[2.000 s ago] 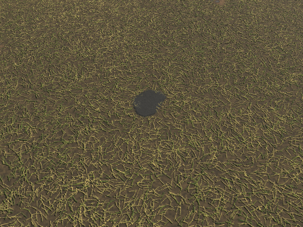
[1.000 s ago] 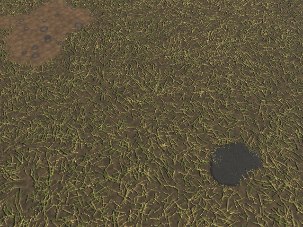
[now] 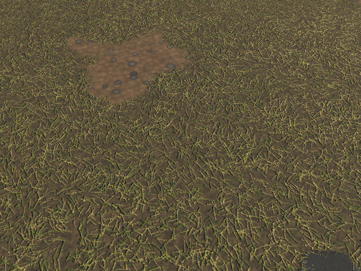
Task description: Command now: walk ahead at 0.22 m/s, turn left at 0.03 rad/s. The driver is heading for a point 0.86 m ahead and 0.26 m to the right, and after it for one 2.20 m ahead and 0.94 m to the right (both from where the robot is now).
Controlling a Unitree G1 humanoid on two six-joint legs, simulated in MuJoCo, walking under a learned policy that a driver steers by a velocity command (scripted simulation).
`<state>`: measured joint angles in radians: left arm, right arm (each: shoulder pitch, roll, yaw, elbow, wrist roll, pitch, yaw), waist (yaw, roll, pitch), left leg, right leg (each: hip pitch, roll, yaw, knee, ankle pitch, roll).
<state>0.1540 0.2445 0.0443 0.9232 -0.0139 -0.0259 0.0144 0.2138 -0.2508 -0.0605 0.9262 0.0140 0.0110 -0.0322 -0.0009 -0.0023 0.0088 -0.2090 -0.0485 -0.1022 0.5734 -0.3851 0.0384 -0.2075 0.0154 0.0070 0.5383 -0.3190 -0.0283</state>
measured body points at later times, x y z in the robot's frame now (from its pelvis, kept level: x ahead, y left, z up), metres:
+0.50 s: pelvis +0.17 +0.01 +0.00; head +0.21 +0.02 +0.45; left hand +0.42 +0.23 -0.09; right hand +0.09 -0.24 -0.13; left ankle +0.01 +0.12 -0.73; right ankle +0.36 -0.12 -0.70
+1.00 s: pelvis +0.46 -0.04 +0.01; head +0.49 -0.06 +0.46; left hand +0.57 +0.23 -0.11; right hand +0.62 -0.34 -0.07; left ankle +0.70 +0.06 -0.69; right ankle +0.38 -0.11 -0.73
